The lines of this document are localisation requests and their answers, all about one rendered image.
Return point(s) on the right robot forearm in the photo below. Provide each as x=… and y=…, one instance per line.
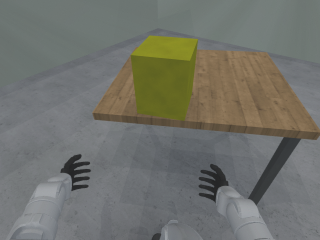
x=242, y=214

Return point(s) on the right robot thigh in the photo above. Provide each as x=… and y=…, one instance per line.
x=179, y=231

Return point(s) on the carton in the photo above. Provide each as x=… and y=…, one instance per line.
x=163, y=74

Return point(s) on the robot right hand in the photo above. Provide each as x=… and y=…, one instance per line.
x=220, y=180

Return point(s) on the robot right shin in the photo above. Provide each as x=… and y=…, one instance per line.
x=170, y=222

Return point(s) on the table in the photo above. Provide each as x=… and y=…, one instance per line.
x=233, y=91

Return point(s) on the robot left hand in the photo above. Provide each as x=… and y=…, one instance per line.
x=69, y=169

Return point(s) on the left robot forearm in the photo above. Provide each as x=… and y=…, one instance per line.
x=39, y=220

